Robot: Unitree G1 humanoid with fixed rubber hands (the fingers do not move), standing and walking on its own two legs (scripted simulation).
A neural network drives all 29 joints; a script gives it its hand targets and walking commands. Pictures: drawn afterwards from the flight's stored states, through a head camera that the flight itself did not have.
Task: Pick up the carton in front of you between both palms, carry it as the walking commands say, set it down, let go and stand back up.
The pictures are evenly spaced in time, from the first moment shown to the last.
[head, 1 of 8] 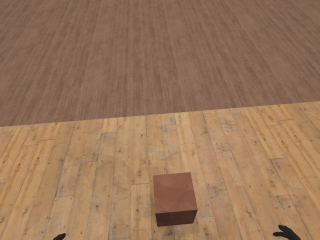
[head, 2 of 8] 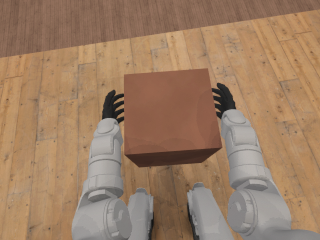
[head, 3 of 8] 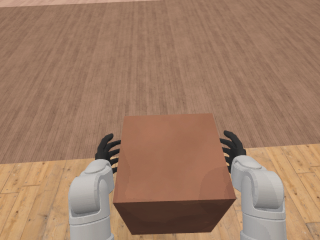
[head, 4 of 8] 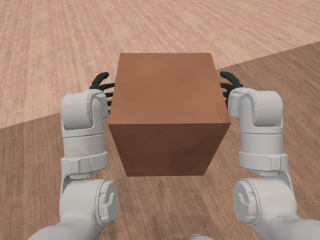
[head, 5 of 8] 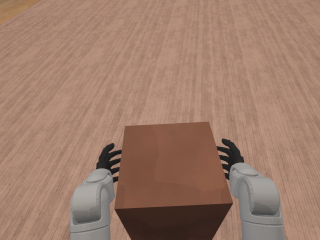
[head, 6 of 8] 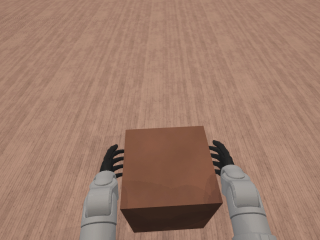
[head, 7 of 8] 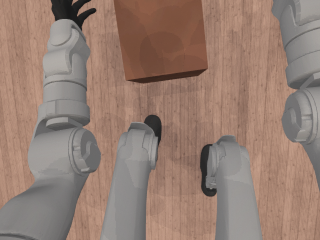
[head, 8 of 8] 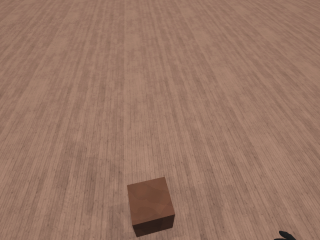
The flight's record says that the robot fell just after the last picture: no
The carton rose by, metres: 1.01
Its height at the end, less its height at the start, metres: +0.27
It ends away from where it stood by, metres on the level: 6.79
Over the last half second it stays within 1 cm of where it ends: yes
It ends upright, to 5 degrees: yes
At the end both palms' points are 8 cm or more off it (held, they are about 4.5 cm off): yes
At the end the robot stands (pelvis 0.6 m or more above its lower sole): yes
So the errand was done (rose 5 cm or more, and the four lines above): yes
